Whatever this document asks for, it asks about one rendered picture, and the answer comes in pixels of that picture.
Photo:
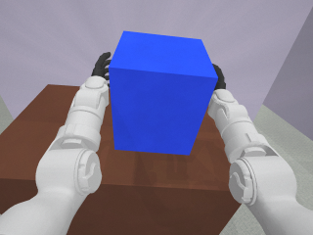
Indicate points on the carton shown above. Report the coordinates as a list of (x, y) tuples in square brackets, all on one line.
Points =
[(160, 87)]

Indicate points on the robot right hand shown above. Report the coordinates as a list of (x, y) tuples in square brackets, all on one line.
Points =
[(220, 84)]

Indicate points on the left robot forearm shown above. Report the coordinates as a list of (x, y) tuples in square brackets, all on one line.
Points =
[(84, 118)]

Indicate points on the robot left upper arm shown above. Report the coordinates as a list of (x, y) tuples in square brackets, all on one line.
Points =
[(64, 178)]

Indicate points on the robot left hand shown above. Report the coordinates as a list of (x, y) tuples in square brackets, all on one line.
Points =
[(100, 67)]

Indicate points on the right robot forearm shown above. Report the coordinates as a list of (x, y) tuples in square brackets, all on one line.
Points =
[(240, 137)]

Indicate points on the robot right upper arm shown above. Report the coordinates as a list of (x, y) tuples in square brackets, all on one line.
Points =
[(266, 185)]

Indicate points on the pedestal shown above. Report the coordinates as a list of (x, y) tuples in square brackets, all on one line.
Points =
[(141, 193)]

